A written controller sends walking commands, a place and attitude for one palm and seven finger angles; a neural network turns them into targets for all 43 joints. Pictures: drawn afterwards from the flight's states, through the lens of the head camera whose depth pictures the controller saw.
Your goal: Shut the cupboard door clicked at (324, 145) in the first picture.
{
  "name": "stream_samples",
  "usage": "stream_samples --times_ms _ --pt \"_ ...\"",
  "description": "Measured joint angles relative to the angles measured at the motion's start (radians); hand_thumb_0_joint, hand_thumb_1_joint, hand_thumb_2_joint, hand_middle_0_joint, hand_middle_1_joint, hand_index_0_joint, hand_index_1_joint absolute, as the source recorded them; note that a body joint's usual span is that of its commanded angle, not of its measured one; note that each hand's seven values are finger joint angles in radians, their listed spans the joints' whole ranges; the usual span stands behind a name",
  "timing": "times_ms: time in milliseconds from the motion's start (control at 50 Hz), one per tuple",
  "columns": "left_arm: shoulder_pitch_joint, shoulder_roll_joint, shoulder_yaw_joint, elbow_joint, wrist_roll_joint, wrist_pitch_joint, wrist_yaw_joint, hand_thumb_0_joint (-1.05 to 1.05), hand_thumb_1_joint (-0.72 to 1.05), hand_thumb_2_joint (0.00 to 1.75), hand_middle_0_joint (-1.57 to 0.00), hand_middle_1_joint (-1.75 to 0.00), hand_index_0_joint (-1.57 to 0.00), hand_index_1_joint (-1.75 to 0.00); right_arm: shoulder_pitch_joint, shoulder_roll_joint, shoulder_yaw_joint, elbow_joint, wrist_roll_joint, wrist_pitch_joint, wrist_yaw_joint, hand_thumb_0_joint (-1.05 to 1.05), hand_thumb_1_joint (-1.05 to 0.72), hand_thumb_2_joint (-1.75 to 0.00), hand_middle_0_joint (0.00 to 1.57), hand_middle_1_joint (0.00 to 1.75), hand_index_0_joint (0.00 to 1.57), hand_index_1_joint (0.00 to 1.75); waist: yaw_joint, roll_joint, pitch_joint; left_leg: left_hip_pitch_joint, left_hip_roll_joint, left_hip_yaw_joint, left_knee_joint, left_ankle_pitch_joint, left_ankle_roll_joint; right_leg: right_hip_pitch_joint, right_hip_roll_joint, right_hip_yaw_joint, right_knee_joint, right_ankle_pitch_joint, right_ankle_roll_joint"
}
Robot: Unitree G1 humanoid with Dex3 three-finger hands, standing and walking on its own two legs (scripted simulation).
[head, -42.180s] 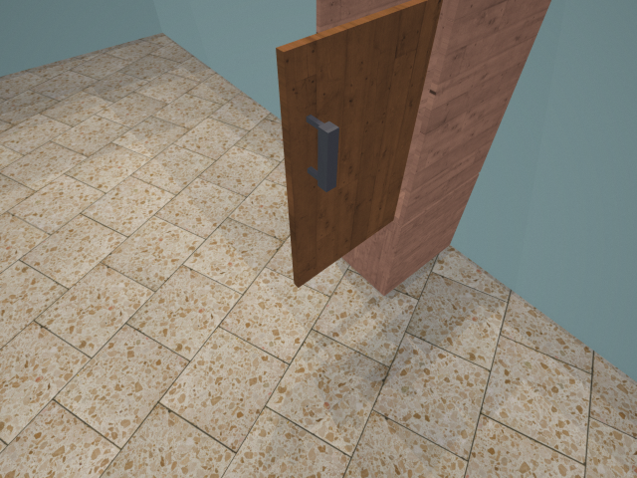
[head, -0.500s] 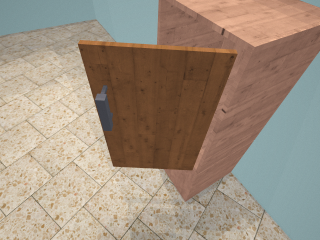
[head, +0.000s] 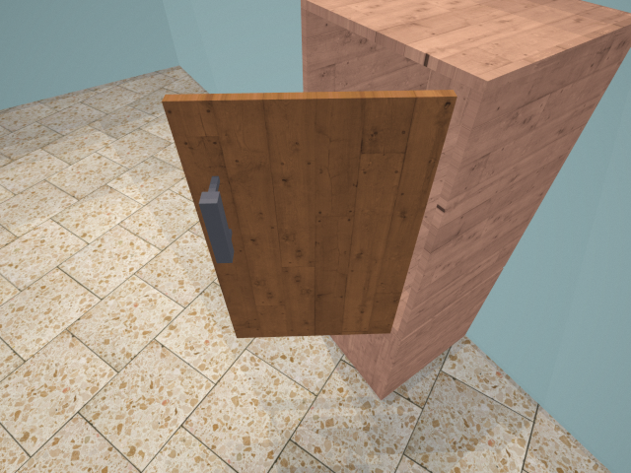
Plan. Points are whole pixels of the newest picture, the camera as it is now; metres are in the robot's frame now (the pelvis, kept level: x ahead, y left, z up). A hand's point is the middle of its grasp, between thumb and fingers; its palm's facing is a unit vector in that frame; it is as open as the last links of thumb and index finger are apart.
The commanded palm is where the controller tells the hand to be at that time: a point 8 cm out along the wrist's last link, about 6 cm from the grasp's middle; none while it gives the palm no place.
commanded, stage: come to a stop and stand still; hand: left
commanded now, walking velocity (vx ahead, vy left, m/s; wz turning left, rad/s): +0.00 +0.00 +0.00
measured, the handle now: (220, 219) +0.45 +0.16 +0.07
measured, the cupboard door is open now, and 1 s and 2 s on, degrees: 57 57 57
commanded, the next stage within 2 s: look again from close up in 0.64 s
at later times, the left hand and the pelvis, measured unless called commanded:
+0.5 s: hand out of the picture +0.01 +0.17 -0.17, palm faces +0.02 -0.99 -0.16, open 7.3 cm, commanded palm none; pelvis +0.03 +0.01 +0.01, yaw +0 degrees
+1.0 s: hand out of the picture +0.04 +0.18 -0.17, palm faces +0.01 -0.98 -0.19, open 7.4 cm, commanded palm none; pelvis +0.03 +0.01 +0.01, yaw +1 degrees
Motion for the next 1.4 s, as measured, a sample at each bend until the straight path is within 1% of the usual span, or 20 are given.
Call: stream_samples --times_ms 120,220,380,560,900,1160,1360,1380,1400 --pt "-0.004 -0.028 -0.014 0.029 -0.003 -0.011 0.002 0.0 0.91 0.9 -0.2 -0.3 -0.2 -0.3 -0.029 0.008 0.011 0.032 0.007 -0.016 -0.005 0.0 -0.91 -0.89 0.2 0.3 0.2 0.3 0.013 -0.013 0.019 0.029 -0.011 0.002 -0.067 0.03 0.006 0.023 -0.009 0.005 -0.055 0.024 0.014" --pt "0.008 -0.032 -0.017 0.068 -0.004 -0.011 0.005 0.0 0.93 0.9 -0.2 -0.3 -0.2 -0.3 -0.073 0.005 0.01 0.048 0.01 -0.024 -0.012 0.0 -0.91 -0.89 0.2 0.3 0.2 0.3 0.021 -0.022 0.033 0.047 -0.015 0.0 -0.086 0.03 0.008 0.043 -0.011 0.004 -0.074 0.024 0.02" --pt "0.028 -0.045 -0.027 0.116 -0.004 -0.01 0.004 0.0 0.92 0.9 -0.2 -0.3 -0.2 -0.3 -0.133 -0.02 0.007 0.065 0.014 -0.028 -0.021 0.0 -0.91 -0.9 0.2 0.3 0.2 0.3 0.034 -0.032 0.046 0.078 -0.018 -0.002 -0.099 0.02 0.011 0.075 -0.014 0.004 -0.089 0.014 0.026" --pt "0.019 -0.044 -0.026 0.131 -0.003 -0.011 0.006 0.0 0.91 0.9 -0.2 -0.3 -0.2 -0.3 -0.166 -0.024 0.008 0.075 0.015 -0.031 -0.027 0.0 -0.92 -0.9 0.2 0.29 0.2 0.3 0.041 -0.038 0.05 0.102 -0.024 -0.007 -0.114 0.017 0.013 0.097 -0.019 0.001 -0.099 0.006 0.03" --pt "-0.019 -0.026 -0.018 0.117 -0.004 -0.01 0.007 0.0 0.91 0.9 -0.2 -0.3 -0.2 -0.3 -0.141 -0.012 0.013 0.104 0.014 -0.028 -0.025 0.0 -0.91 -0.89 0.2 0.3 0.2 0.3 0.032 -0.036 0.054 0.118 -0.028 -0.012 -0.138 0.026 0.013 0.111 -0.023 -0.004 -0.114 0.008 0.03" --pt "-0.008 -0.037 -0.017 0.125 -0.005 -0.011 0.008 0.0 0.91 0.9 -0.2 -0.3 -0.2 -0.3 -0.122 0.005 0.011 0.119 0.015 -0.03 -0.027 0.0 -0.91 -0.89 0.2 0.3 0.2 0.3 0.029 -0.037 0.055 0.125 -0.026 -0.014 -0.145 0.03 0.009 0.117 -0.02 -0.005 -0.119 0.01 0.026" --pt "0.008 -0.045 -0.018 0.132 -0.004 -0.013 0.007 0.0 0.91 0.9 -0.2 -0.3 -0.2 -0.3 -0.122 0.005 0.01 0.12 0.015 -0.03 -0.027 0.0 -0.91 -0.89 0.2 0.3 0.2 0.3 0.033 -0.041 0.049 0.127 -0.022 -0.017 -0.152 0.037 0.004 0.121 -0.016 -0.008 -0.13 0.02 0.022" --pt "0.009 -0.047 -0.022 0.134 0.0 -0.02 0.014 0.0 0.91 0.9 -0.2 -0.3 -0.2 -0.3 -0.121 0.002 0.011 0.113 0.018 -0.028 -0.026 0.0 -0.91 -0.89 0.2 0.3 0.2 0.3 0.03 -0.037 0.046 0.111 -0.018 -0.021 -0.135 0.034 0.002 0.115 -0.013 -0.013 -0.13 0.022 0.022" --pt "0.059 -0.046 0.029 -0.031 -0.016 0.049 0.015 0.01 0.92 0.9 -0.2 -0.3 -0.2 -0.3 -0.106 0.0 0.012 0.069 0.02 -0.045 -0.035 0.01 -0.92 -0.89 0.2 0.3 0.2 0.3 0.021 -0.041 0.055 0.094 -0.017 -0.026 -0.111 0.027 0.0 0.097 -0.014 -0.02 -0.101 0.019 0.022"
